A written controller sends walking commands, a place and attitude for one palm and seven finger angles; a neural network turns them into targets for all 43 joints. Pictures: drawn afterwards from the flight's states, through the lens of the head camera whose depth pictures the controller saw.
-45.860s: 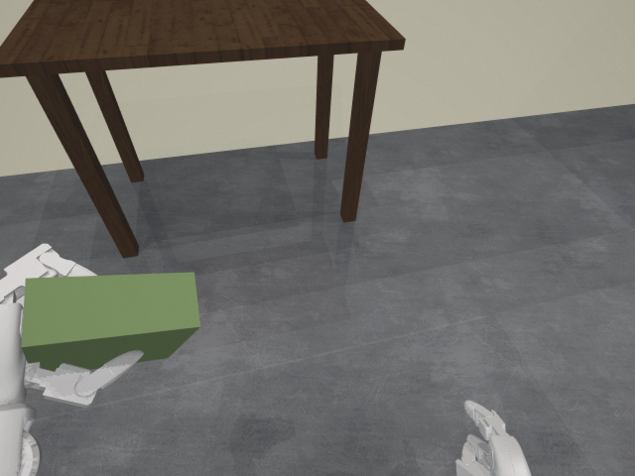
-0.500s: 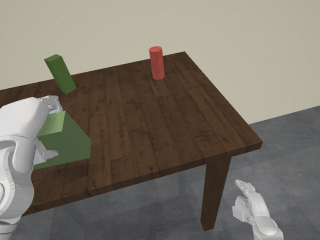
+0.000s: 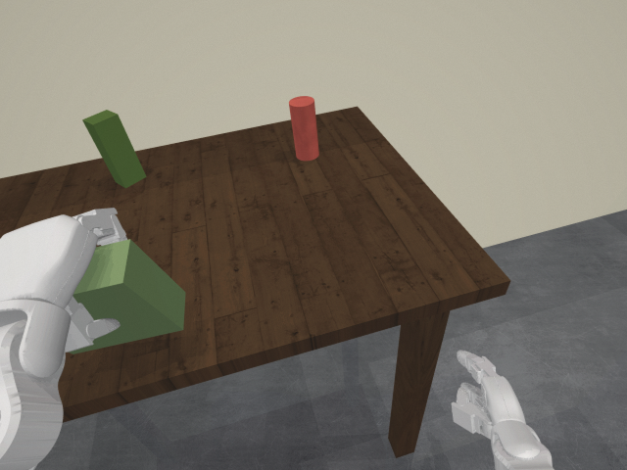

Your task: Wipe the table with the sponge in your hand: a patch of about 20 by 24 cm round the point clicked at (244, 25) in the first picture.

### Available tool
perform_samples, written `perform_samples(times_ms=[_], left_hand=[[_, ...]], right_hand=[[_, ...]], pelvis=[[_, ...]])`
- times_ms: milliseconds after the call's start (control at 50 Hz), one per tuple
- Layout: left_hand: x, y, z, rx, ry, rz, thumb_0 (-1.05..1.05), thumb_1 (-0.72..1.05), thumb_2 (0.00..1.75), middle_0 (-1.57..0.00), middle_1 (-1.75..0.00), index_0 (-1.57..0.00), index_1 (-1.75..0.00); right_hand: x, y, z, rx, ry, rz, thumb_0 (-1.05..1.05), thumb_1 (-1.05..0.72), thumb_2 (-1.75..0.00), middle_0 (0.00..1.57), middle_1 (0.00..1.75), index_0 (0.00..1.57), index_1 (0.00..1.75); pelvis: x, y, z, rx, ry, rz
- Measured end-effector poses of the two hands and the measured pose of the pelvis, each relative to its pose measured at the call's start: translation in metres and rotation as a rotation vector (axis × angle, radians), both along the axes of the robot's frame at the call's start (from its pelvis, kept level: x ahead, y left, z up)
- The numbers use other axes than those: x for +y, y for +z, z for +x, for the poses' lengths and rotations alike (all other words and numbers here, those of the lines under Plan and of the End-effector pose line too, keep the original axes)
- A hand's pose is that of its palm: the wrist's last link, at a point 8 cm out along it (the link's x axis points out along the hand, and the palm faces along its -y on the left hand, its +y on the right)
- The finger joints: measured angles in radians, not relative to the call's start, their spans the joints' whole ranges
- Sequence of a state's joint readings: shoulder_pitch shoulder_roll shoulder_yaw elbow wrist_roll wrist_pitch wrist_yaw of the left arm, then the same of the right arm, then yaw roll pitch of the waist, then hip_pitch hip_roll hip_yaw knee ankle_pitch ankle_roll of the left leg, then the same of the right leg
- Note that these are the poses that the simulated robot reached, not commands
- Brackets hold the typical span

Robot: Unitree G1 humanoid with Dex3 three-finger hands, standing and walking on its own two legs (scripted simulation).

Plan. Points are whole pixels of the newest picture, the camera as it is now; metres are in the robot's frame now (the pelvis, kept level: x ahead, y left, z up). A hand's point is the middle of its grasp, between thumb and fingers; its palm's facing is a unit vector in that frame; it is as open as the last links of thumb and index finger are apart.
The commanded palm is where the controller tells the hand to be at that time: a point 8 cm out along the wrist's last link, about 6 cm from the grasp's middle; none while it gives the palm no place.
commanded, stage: bring the sponge back beside the body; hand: left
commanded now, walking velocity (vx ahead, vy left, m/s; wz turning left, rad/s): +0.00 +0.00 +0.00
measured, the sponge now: (110, 309) +0.21 +0.29 +0.14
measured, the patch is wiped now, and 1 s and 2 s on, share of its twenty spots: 1.00 1.00 1.00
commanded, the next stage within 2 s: step back with the hand held close in 0.36 s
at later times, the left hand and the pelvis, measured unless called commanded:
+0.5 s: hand (90, 277) +0.21 +0.28 +0.21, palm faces +0.26 -0.09 -0.96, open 9.4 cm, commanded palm +0.16 +0.28 +0.26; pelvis +0.00 +0.00 +0.00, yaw +0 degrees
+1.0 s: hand (96, 259) +0.20 +0.25 +0.24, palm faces +0.47 -0.77 -0.43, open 9.4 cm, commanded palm +0.12 +0.29 +0.26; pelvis -0.03 +0.01 -0.01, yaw +1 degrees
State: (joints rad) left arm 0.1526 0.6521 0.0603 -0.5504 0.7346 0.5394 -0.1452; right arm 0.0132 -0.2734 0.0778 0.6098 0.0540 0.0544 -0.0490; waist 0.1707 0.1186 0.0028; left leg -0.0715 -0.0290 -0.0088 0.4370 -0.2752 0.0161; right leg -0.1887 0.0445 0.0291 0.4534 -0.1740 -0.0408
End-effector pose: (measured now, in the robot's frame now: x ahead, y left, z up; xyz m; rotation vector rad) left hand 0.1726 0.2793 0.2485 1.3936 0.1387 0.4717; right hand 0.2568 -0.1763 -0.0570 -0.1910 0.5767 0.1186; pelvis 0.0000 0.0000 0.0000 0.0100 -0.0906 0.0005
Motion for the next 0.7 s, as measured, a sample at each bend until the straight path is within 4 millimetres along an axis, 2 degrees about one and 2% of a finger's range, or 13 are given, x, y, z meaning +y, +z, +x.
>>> perform_samples(times_ms=[220, 500, 540, 580, 640, 700], left_hand=[[0.002, 0.001, -0.001, -0.020, 0.021, -0.005, -0.01, -0.47, 1.07, -0.79, -1.38, -0.82, -1.40], [-0.007, 0.005, 0.000, -0.027, 0.009, 0.012, -0.01, -0.47, 1.07, -0.79, -1.38, -0.82, -1.40], [-0.004, 0.001, 0.004, -0.129, -0.118, -0.291, -0.01, -0.47, 1.07, -0.79, -1.38, -0.82, -1.40], [-0.004, -0.008, 0.008, -0.226, -0.229, -0.495, -0.01, -0.47, 1.07, -0.79, -1.38, -0.82, -1.40], [-0.011, -0.018, 0.011, -0.353, -0.362, -0.664, -0.01, -0.47, 1.07, -0.79, -1.38, -0.82, -1.40], [-0.021, -0.013, 0.008, -0.465, -0.487, -0.723, -0.01, -0.47, 1.08, -0.79, -1.38, -0.82, -1.40]], right_hand=[[-0.001, 0.000, -0.002, 0.002, -0.001, -0.002, 0.01, -0.90, -0.90, 0.20, 0.30, 0.20, 0.30], [-0.005, 0.000, -0.002, -0.001, -0.008, 0.010, 0.01, -0.90, -0.90, 0.20, 0.30, 0.20, 0.30], [-0.006, 0.003, -0.006, -0.018, -0.016, 0.020, 0.01, -0.91, -0.90, 0.20, 0.30, 0.20, 0.30], [-0.010, 0.005, -0.017, -0.027, -0.029, 0.017, 0.01, -0.91, -0.90, 0.20, 0.30, 0.20, 0.30], [-0.023, 0.000, -0.042, 0.023, -0.082, -0.028, 0.01, -0.90, -0.90, 0.20, 0.30, 0.20, 0.30], [-0.040, -0.011, -0.074, 0.111, -0.154, -0.091, 0.01, -0.90, -0.90, 0.20, 0.30, 0.20, 0.30]], pelvis=[[-0.001, 0.000, -0.001, -0.006, 0.000, 0.000], [-0.004, 0.000, -0.001, -0.005, -0.002, 0.003], [-0.004, -0.001, -0.002, 0.020, 0.017, -0.008], [-0.006, -0.002, -0.003, 0.050, 0.020, -0.014], [-0.007, -0.004, -0.004, 0.081, 0.022, -0.016], [-0.004, -0.005, -0.004, 0.095, 0.016, -0.010]])
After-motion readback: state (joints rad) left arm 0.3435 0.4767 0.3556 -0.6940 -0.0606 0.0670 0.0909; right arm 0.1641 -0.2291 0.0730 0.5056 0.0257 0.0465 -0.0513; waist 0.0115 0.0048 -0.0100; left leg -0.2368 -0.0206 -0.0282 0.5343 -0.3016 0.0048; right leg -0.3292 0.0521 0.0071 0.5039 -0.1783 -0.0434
